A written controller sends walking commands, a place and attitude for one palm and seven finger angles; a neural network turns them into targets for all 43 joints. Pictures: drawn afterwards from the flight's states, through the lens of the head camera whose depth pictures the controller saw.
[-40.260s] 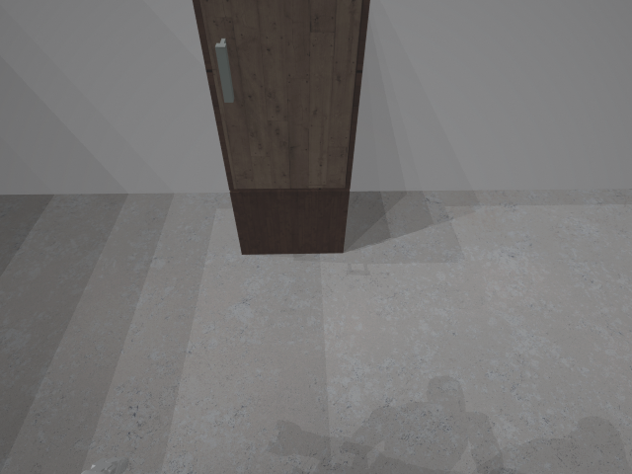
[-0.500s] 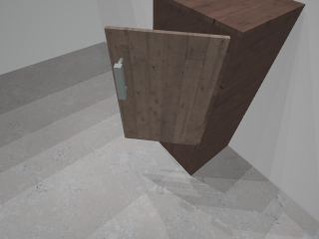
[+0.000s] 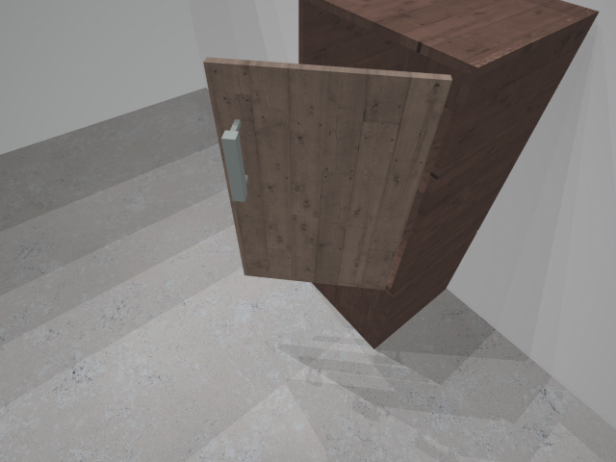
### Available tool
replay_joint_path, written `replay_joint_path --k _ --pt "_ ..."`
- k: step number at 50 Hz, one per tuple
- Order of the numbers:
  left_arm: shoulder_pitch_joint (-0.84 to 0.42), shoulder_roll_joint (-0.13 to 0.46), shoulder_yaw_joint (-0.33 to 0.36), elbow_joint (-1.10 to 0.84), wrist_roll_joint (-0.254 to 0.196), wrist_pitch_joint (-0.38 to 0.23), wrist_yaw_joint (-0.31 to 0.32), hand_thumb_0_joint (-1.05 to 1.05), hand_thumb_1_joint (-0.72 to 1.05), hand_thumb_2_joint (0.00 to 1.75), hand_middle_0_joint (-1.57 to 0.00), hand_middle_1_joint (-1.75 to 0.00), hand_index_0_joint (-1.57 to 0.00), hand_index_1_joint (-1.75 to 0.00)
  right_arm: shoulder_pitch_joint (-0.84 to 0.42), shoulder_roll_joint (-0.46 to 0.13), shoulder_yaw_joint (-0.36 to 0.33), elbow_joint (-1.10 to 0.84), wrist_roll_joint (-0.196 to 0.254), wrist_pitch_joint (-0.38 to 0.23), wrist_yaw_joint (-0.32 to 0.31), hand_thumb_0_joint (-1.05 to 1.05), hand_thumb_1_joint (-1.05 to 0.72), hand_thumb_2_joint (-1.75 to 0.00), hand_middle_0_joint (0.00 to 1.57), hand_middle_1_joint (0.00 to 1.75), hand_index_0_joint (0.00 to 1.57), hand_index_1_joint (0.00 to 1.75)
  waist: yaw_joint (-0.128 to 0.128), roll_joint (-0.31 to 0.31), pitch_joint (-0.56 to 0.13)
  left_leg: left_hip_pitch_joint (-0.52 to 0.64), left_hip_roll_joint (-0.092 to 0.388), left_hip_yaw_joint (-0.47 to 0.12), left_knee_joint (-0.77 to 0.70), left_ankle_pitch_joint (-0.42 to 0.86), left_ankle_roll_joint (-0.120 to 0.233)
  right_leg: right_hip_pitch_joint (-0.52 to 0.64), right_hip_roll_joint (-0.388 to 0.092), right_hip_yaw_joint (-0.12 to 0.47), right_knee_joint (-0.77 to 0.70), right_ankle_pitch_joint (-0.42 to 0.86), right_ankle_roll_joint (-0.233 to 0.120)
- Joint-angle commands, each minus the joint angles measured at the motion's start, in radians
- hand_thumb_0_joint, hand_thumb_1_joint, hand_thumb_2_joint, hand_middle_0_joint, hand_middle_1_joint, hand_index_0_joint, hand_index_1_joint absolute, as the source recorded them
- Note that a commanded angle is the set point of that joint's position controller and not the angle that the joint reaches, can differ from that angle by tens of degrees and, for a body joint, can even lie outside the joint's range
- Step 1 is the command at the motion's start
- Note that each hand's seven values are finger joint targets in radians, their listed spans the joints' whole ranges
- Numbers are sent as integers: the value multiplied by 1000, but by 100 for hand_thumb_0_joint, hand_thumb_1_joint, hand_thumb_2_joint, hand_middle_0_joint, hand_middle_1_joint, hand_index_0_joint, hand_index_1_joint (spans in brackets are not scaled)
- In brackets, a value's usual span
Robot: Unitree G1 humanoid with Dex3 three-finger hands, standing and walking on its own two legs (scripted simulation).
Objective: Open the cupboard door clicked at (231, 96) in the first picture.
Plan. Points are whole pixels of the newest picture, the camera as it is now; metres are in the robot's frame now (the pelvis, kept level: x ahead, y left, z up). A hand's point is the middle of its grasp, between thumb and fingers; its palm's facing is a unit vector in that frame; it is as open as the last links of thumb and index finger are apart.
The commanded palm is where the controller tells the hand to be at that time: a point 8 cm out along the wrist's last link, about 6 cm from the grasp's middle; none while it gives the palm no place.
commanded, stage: shuffle to correct the standing spot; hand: left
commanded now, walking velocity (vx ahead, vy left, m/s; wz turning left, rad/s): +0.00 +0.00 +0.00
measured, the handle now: (238, 161) +0.60 +0.17 +0.04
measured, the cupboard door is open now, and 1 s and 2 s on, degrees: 45 45 45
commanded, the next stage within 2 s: come to a stop and stand still in 0.24 s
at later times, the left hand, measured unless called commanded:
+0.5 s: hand out of the picture +0.01 +0.19 -0.19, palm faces +0.02 -0.98 -0.18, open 7.4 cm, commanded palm none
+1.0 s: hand out of the picture +0.12 +0.19 -0.19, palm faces -0.01 -0.98 -0.18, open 7.3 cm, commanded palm none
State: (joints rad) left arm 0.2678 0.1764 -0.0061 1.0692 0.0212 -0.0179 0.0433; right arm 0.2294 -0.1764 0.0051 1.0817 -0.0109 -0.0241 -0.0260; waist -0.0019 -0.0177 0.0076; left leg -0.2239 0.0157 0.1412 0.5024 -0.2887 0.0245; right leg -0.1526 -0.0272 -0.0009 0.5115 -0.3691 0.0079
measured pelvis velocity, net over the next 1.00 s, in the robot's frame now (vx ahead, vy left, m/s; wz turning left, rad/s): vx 0.04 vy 0.01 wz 0.00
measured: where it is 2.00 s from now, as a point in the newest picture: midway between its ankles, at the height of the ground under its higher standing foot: outside the picture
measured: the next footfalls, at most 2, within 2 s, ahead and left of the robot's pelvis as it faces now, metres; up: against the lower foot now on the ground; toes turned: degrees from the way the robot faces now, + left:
right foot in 0.68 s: +0.12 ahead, -0.11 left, +0.00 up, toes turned -4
left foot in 0.96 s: +0.07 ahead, +0.12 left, +0.00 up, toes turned +2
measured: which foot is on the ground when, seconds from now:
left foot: down 0.00-0.72, up 0.74-0.94, down 0.96-1.00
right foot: down 0.00-0.44, up 0.46-0.66, down 0.68-1.00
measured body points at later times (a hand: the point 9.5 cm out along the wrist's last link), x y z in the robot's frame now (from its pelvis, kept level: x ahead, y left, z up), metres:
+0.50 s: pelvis +0.05 +0.01 -0.01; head +0.08 +0.04 +0.44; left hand +0.01 +0.24 -0.18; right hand +0.06 -0.21 -0.16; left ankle -0.01 +0.10 -0.73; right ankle -0.05 -0.11 -0.70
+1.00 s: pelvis +0.04 +0.01 -0.01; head +0.07 +0.04 +0.43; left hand +0.12 +0.24 -0.17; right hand +0.10 -0.23 -0.15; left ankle +0.03 +0.11 -0.74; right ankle +0.10 -0.11 -0.73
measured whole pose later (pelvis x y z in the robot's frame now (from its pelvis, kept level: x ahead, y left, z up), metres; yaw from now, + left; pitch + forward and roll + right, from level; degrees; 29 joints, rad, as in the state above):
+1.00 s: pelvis +0.04 +0.01 -0.01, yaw +0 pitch -1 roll +0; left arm 0.19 0.19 0.02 0.93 0.03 0.04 0.04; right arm 0.21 -0.15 -0.04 0.96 -0.02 0.01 -0.02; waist -0.01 -0.07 0.07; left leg -0.27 0.00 0.06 0.65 -0.35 0.01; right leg -0.39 -0.06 -0.08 0.66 -0.26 0.00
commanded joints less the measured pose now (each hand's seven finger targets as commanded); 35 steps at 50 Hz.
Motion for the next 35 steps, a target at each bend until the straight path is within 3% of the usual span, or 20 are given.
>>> replay_joint_path --k 1,4,8,11,12,16,18,19,20,21,22,23,24,25,27,29,32,33,34,35 --pt "74 126 22 -33 -5 -11 2 0 90 90 -20 -30 -20 -30 33 -121 -26 -38 -4 -15 -4 0 -90 -90 20 30 20 30 5 25 -2 93 108 -119 -67 312 19 -70 -69 69 -71 350 -43" --pt "65 140 24 -37 -4 -12 1 0 90 90 -20 -30 -20 -30 21 -128 -28 -35 -2 -14 -4 0 -90 -90 20 30 20 30 4 16 -6 92 108 -117 -63 319 17 -56 -73 69 -75 387 -44" --pt "94 112 24 -22 3 0 -8 0 90 90 -20 -30 -20 -30 29 -99 -22 -28 -8 -1 7 0 -90 -90 20 30 20 30 11 -2 47 31 88 -95 -48 21 19 -81 -68 84 -96 92 -60" --pt "93 125 31 -28 3 2 -18 0 90 90 -20 -30 -20 -30 24 -98 -25 -39 -10 0 14 0 -90 -90 20 30 20 30 11 -6 108 -18 71 -84 -27 -73 17 -119 -73 113 -119 -33 -80" --pt "107 125 35 -26 5 0 -18 0 90 90 -20 -30 -20 -30 20 -89 -26 -41 -9 0 15 0 -90 -90 20 30 20 30 15 -37 128 -41 64 -75 -2 -74 18 -112 -79 124 -132 -31 -86" --pt "169 153 52 -5 1 -10 -17 0 90 90 -20 -30 -20 -30 7 -70 -22 -58 -8 -14 14 0 -90 -90 20 30 20 30 30 -117 99 -131 11 -13 137 -19 2 10 -151 200 -132 216 -134" --pt "182 154 59 -1 3 -10 -13 0 90 90 -20 -30 -20 -30 13 -60 -20 -57 -6 -20 12 0 -90 -90 20 30 20 30 27 -111 91 -120 9 -7 112 16 2 43 -156 173 -82 401 -144" --pt "163 138 54 -5 3 -8 -10 0 90 90 -20 -30 -20 -30 47 -65 -18 -43 -4 -23 7 0 -90 -90 20 30 20 30 5 -58 67 -20 27 -31 40 153 6 9 -120 116 -13 530 -121" --pt "140 112 47 -15 2 -7 -8 0 90 90 -20 -30 -20 -30 123 -93 -23 -10 -5 -26 -1 0 -90 -90 20 30 20 30 -28 39 14 148 86 -87 20 457 27 -70 -59 25 116 586 -79" --pt "117 86 39 -25 -4 -11 -2 0 90 90 -20 -30 -20 -30 229 -140 -35 22 -7 -27 -13 0 -90 -90 20 30 20 30 -58 178 -57 321 197 -203 25 848 91 -197 -7 -53 277 416 -38" --pt "62 64 28 -49 -11 -14 8 0 90 90 -20 -30 -20 -30 295 -144 -37 48 -3 -25 -20 0 -90 -90 20 30 20 30 -75 298 -39 394 303 -290 -24 1245 172 -332 21 -57 407 -112 -20" --pt "35 71 32 -55 -13 -5 14 0 90 90 -20 -30 -20 -30 279 -130 -27 55 -3 -18 -28 0 -90 -90 20 30 20 30 -61 275 -16 394 333 -287 -38 1365 198 -380 -11 -1 448 -248 -17" --pt "9 70 36 -62 -12 2 15 0 90 90 -20 -30 -20 -30 238 -117 -28 40 -4 -14 -32 0 -90 -90 20 30 20 30 -55 198 42 314 329 -259 -53 1275 196 -368 -35 8 418 -240 -16" --pt "-2 80 43 -67 -8 4 10 0 90 90 -20 -30 -20 -30 182 -139 -35 17 -7 -15 -34 0 -90 -90 20 30 20 30 -34 166 80 254 314 -232 -75 1147 184 -346 -50 0 373 -212 -18" --pt "6 82 50 -67 -2 11 0 0 90 90 -20 -30 -20 -30 104 -151 -43 -13 -8 -14 -34 0 -90 -90 20 30 20 30 -4 113 92 172 268 -182 -87 1014 149 -269 -43 -42 257 -99 -23" --pt "70 39 48 -53 -1 21 -2 0 90 90 -20 -30 -20 -30 82 -131 -49 -28 -4 -9 -31 0 -90 -90 20 30 20 30 17 123 32 164 246 -135 -67 970 117 -198 -19 -87 174 67 -16" --pt "104 62 59 -68 5 22 -7 0 90 90 -20 -30 -20 -30 82 -132 -66 -41 -4 3 -30 0 -90 -90 20 30 20 30 33 121 -14 149 231 -119 9 889 83 -122 -12 -100 75 228 -27" --pt "127 90 67 -69 7 19 -9 0 90 90 -20 -30 -20 -30 72 -132 -71 -48 -3 7 -28 0 -90 -90 20 30 20 30 47 91 -39 104 209 -97 61 758 57 -63 -42 -78 50 432 -35" --pt "145 127 75 -72 12 12 -6 0 90 90 -20 -30 -20 -30 84 -113 -75 -55 0 12 -27 0 -90 -90 20 30 20 30 50 -24 -76 33 130 -61 161 526 22 7 -120 21 65 744 -76" --pt "156 170 81 -72 12 8 -2 0 90 90 -20 -30 -20 -30 117 -77 -78 -54 6 17 -23 0 -90 -90 20 30 20 30 48 -147 -124 -65 29 -25 308 156 -13 84 -267 161 49 1042 -166"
